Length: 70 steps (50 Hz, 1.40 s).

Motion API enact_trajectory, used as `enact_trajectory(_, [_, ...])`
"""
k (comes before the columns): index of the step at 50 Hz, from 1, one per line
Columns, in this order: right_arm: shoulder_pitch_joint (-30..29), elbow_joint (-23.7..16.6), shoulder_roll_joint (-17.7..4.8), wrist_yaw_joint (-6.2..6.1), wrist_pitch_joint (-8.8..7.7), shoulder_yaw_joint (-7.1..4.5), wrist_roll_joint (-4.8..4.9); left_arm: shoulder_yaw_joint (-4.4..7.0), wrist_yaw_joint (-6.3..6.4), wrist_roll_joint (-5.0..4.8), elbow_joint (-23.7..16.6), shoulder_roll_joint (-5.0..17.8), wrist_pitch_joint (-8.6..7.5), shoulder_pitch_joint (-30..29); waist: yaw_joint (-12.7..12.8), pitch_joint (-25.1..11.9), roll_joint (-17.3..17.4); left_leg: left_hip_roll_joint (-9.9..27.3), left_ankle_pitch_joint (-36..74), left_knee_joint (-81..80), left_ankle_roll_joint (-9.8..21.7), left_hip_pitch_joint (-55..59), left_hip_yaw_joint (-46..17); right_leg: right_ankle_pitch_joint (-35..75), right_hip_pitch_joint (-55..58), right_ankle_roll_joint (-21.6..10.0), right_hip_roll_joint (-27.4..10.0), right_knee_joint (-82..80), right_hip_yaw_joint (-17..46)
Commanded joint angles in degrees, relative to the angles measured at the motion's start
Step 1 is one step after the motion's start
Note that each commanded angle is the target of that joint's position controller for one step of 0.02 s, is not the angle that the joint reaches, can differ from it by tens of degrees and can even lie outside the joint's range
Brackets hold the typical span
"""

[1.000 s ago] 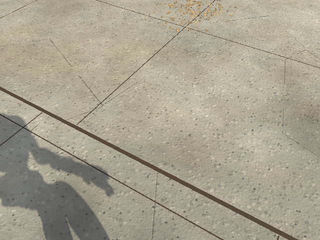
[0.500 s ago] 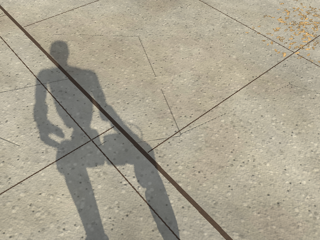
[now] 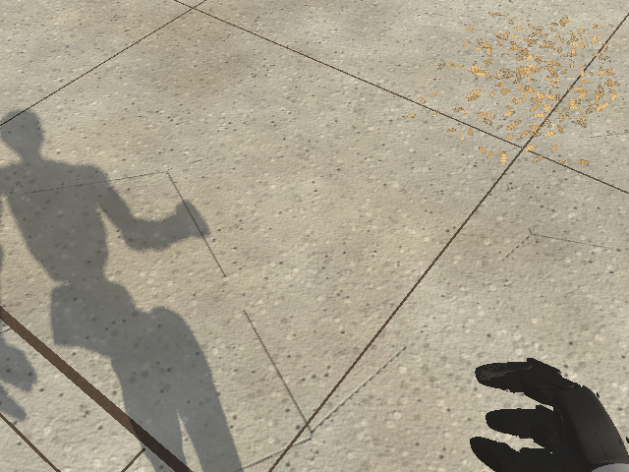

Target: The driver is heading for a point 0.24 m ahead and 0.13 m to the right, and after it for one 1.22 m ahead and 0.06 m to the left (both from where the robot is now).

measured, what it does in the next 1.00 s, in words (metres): walks ahead: left foot, then right foot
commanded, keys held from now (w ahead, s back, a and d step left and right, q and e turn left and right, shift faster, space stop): w+e+shift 0.22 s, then w+q+shift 0.72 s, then q+shift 0.06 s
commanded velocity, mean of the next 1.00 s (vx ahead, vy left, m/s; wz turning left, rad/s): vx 0.99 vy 0.00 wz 0.13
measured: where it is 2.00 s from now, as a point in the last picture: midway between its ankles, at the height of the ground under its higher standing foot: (368, 186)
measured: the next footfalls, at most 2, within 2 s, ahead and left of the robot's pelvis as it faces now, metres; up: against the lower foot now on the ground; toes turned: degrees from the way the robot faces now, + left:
left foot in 0.14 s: +0.35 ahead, +0.17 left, +0.00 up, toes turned -12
right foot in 0.54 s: +0.65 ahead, -0.16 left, +0.00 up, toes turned -12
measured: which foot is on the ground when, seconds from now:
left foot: up 0.00-0.12, down 0.14-0.54, up 0.56-0.94, down 0.96-1.00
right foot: down 0.00-0.14, up 0.16-0.52, down 0.54-0.96, up 0.98-1.00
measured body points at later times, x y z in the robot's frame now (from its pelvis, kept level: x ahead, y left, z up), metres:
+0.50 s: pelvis +0.47 +0.00 -0.01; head +0.49 -0.01 +0.44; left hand +0.81 +0.10 -0.03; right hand +0.26 -0.21 -0.13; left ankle +0.32 +0.18 -0.74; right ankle +0.60 -0.15 -0.71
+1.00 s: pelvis +0.93 -0.03 -0.05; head +0.96 -0.02 +0.40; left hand +0.89 +0.24 -0.18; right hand +1.17 -0.27 -0.13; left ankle +1.06 +0.01 -0.74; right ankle +0.66 -0.17 -0.64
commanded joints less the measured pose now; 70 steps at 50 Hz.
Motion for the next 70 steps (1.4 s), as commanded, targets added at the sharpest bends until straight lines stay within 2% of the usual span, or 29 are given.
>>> enact_trajectory(1, [-7.04, -4.94, -4.91, -0.26, -0.6, -1.41, 1.05, 2.96, 0.17, -0.11, -2.76, 10.57, -0.69, 1.6, 0.9, 2.34, -3.6, -6.44, 7.07, -9.51, 0.48, 12.32, 7.45, 32.71, -9.72, -2.9, -10.8, -4.65, 11.9])
enact_trajectory(4, [-0.79, -3.68, -8.62, -1.26, -1.29, -3.03, 1.09, 3.7, 0.77, 0.11, -3.81, 12.78, -0.89, -1.73, -2.86, -3.65, -4.39, -9.77, 2.44, -16.49, 2.18, 26.05, 6.02, 47.45, -5.25, 0.55, -11.11, 5.88, 12.55])
enact_trajectory(6, [20.36, 1.75, -14.73, -2.89, -1.87, -6.08, 1.55, 4.49, 0.36, 0.73, -5.77, 16.07, -1.72, -8.79, -15.28, -14.44, -4.43, -6.2, -6.45, -14.31, 3.83, 48.71, 2.56, 45.24, -11.46, 2.33, -9.32, 28.5, 11.7])
enact_trajectory(7, [33.83, 4.22, -18.89, -4.11, -1.98, -7.96, -0.02, 2.67, 0.38, 1.04, -7.72, 8.97, -2.45, -10.55, -19.27, -22.16, 2.94, 6.38, -26.47, -13.16, 5.32, 62.17, -8.66, 18.85, -20.26, 1.77, -6.74, 47.01, 7.0])
enact_trajectory(8, [28.93, 3.67, -22.67, -3.65, -1.66, -8.88, -1.66, 0.24, 0.34, -2.42, -11.62, 1.65, -2.14, -2.95, -10.94, -30.08, 24.22, 22.63, -37.36, -25.11, 12.09, 72.09, -42.86, -12.42, -36.67, 4.08, -1.9, 62.64, -0.09])
enact_trajectory(11, [19.1, 3.97, -9.13, -2.62, -0.55, -7.28, -0.56, 0.94, -0.08, 1.35, -10.13, 8.71, 0.56, -13.92, -11.21, -8.22, 1.24, 13.34, -30.89, -28.36, 10.87, 49.24, -22.98, 1.05, -43.78, 3.88, -12.53, 60.44, -5.41])
enact_trajectory(15, [26.73, 12.4, -5.12, -1.26, -2.88, -6.04, 0.75, -1.62, -2.46, 3.47, -14.29, 1.63, 1.62, -18.12, -7.66, -1.93, 4.94, 7.07, -13.12, -31.38, 11.09, 38.53, -10.79, -0.35, -42.54, 4.19, -13.65, 54.08, -2.3])
enact_trajectory(20, [25.31, 13.91, -9.67, -0.77, -3.16, -7.13, 2.4, -3.75, -4.21, 3.74, -21.09, 4.23, 0.56, -31.72, -5.92, 5.21, 2.46, 2.05, -4.11, -41.36, 12.02, 26.33, -0.69, 13.48, -34.54, 6.52, -14.69, 26.25, -11.57])
enact_trajectory(24, [29.26, 15.8, -16.42, -0.14, -3.07, -8.6, 2.61, -3.31, -3.06, 2.87, -19.99, 6.89, -0.02, -30.94, -4.85, 2.17, 2.58, 4.05, 26.94, -36.38, 11.89, 30.7, 1.34, 12.81, -17.12, 5.73, -10.61, 19.24, -14.05])
enact_trajectory(26, [30.28, 16.89, -18.03, -0.54, -2.37, -8.86, 2.76, -1.49, -1.0, 3.76, -14.93, 9.92, -0.53, -14.9, 3.1, -7.81, 3.08, 1.48, 35.71, -11.7, 10.11, 30.12, 3.29, 7.99, 2.28, 4.86, -8.46, 15.63, -13.49])
enact_trajectory(27, [30.18, 16.19, -15.33, -0.47, -2.4, -8.13, 2.85, 0.08, 0.44, 4.88, -13.12, 13.84, -0.74, -6.56, 6.54, -12.88, 1.51, -1.99, 20.87, 5.29, 9.37, 18.94, 4.02, -0.04, 15.61, 4.26, -16.92, 15.56, -5.89])
enact_trajectory(28, [33.68, 14.03, -5.26, -0.7, -2.31, -6.37, 2.96, 1.05, 1.32, 6.39, -12.88, 18.15, -1.23, -1.9, 2.53, -20.88, -12.22, -6.98, -28.09, 27.45, 8.96, 6.44, 3.58, -16.16, 26.01, 3.09, -35.35, 11.66, 16.85])
enact_trajectory(29, [33.91, 12.13, -7.96, -0.94, -1.66, -6.91, 4.7, 1.44, 1.46, 4.79, -13.52, 18.09, -0.39, -2.84, 1.84, -25.34, -13.58, -8.63, -25.46, 36.97, 9.67, 0.35, 1.29, -22.69, 22.87, -0.06, -40.18, -0.05, 35.79])
enact_trajectory(31, [25.05, 11.86, -9.12, -0.57, -0.5, -7.29, 3.18, -0.14, 1.25, 3.31, -12.73, 9.01, -0.93, -12.0, -1.8, -6.08, -5.23, -2.88, -14.81, 33.5, 9.33, -3.96, 2.29, -12.16, 7.3, 0.65, -32.74, -1.49, 16.91])
enact_trajectory(36, [20.01, 10.23, -4.28, 1.38, 3.61, -7.07, 1.39, -1.06, 0.74, 1.28, -8.15, 3.46, -3.41, -11.76, -7.99, 2.83, -4.91, 1.24, -13.37, 28.92, 7.14, -3.55, 2.96, 10.55, -4.61, 3.09, -28.23, -8.04, -5.18])
enact_trajectory(43, [6.63, 3.31, -3.92, 4.36, 3.36, -5.3, 1.67, -0.29, 1.48, 1.28, -6.25, 8.29, -4.7, -11.96, -10.01, 5.99, -3.06, -4.35, 5.6, 1.41, 11.34, 10.52, 14.87, 45.62, -7.05, 6.88, -23.04, -10.17, -27.19])
enact_trajectory(47, [29.01, 9.9, -12.01, 2.66, 3.09, -8.36, 1.61, 1.74, 2.85, 2.3, -7.97, 15.27, -0.85, -13.54, -22.16, -8.28, -5.92, -12.83, -5.27, -0.63, 15.81, 36.18, 15.84, 75.89, -1.24, 6.97, -26.01, 24.71, -25.55])
enact_trajectory(48, [38.1, 13.29, -14.58, 1.27, 3.17, -9.95, 1.33, 1.69, 2.34, 2.4, -8.26, 14.54, -0.29, -13.74, -24.48, -11.84, -1.83, -13.61, -5.99, -5.21, 16.82, 49.05, 11.94, 59.89, -8.72, 8.02, -23.37, 44.27, -25.08])
enact_trajectory(49, [32.2, 13.14, -18.49, -0.21, 3.75, -11.17, 2.31, -0.02, 1.04, 2.58, -9.57, 6.96, -0.79, -13.25, -17.45, -4.99, 13.18, -5.76, 4.69, -8.86, 18.52, 52.69, -1.4, -5.27, -26.36, 10.8, -11.66, 66.67, -23.93])
enact_trajectory(50, [29.16, 9.69, -26.31, -0.19, 4.33, -12.79, 0.32, -0.78, 1.3, 0.85, -15.86, 7.04, -1.33, -6.46, -11.83, -18.21, 19.14, 8.07, 13.29, -15.59, 32.14, 69.86, -33.39, -15.83, -45.45, 13.19, -6.59, 84.7, -12.7])
enact_trajectory(51, [28.01, 7.46, -23.55, -0.69, 4.29, -12.94, 1.45, -1.24, 1.88, 1.78, -16.38, 9.14, -2.52, -11.66, -14.04, -19.71, 4.26, 9.1, 11.58, -22.37, 30.92, 67.74, -37.82, -9.82, -48.45, 12.2, -10.44, 81.66, -5.85])
enact_trajectory(53, [23.95, 9.12, -17.64, -1.7, 3.67, -11.35, 2.42, -1.89, 2.11, 2.42, -16.45, 8.03, -2.75, -15.34, -8.33, -4.15, -5.88, 4.85, 18.7, -24.12, 26.4, 46.22, -26.9, -6.96, -43.93, 12.35, -14.79, 69.06, -6.08])
enact_trajectory(54, [17.33, 3.22, -13.79, -0.35, 0.71, -10.34, 4.61, -0.25, 2.57, -0.2, -17.98, 10.7, -4.1, -17.0, -7.12, -6.57, -8.33, 3.5, 16.34, -25.39, 26.51, 40.4, -29.54, -8.06, -39.3, 13.05, -12.91, 66.91, -1.33])
enact_trajectory(57, [11.91, 3.38, -12.39, -0.72, -0.75, -9.74, 4.95, 0.23, 3.09, 1.08, -18.29, 9.66, -2.6, -17.33, -2.96, -1.19, -7.8, -1.14, 26.84, -26.27, 22.15, 23.89, -15.03, -6.3, -31.36, 14.59, -16.93, 48.09, -4.64])
enact_trajectory(61, [19.43, 6.45, -11.92, -4.41, 2.39, -10.07, 4.66, -1.8, 1.96, 1.42, -20.2, 2.03, -2.83, -25.26, -9.32, -6.61, -1.07, -11.24, 30.7, -20.01, 12.51, 22.06, -2.75, 20.51, -21.76, 14.8, -9.02, 21.88, -12.51])
enact_trajectory(64, [23.64, 7.94, -10.45, -5.14, 3.76, -9.71, 4.31, -1.27, 0.63, 0.8, -21.98, 3.34, -2.76, -30.82, -12.46, -6.39, 3.28, -9.02, 19.57, -17.54, 9.56, 26.04, -6.94, 28.48, -20.82, 13.41, -7.46, 13.78, -11.36])
enact_trajectory(67, [20.54, 6.62, -8.67, -5.33, 4.01, -9.37, 3.34, 0.44, 0.13, 1.69, -21.07, 6.48, -3.61, -26.64, -8.21, -6.71, 5.4, -7.77, 20.96, -7.11, 7.75, 32.13, -10.18, 28.77, -18.56, 10.15, -8.08, 7.67, -10.37])
enact_trajectory(68, [17.92, 5.37, -8.11, -4.96, 3.94, -9.11, 3.04, 0.72, 0.23, 2.29, -19.22, 6.74, -4.14, -20.18, -4.6, -9.81, 5.02, -9.32, 20.46, 1.18, 5.89, 32.02, -8.44, 37.83, -11.24, 8.35, -10.66, 4.84, -9.54])
enact_trajectory(70, [30.14, 4.85, -6.21, -3.2, 3.47, -7.79, 3.34, 0.11, 0.58, 4.08, -17.97, 7.36, -3.45, -13.45, -7.62, -26.85, -17.17, -18.68, -42.97, 33.98, 0.49, 10.93, -8.71, 67.75, 17.59, -12.58, -38.52, 11.88, 25.18])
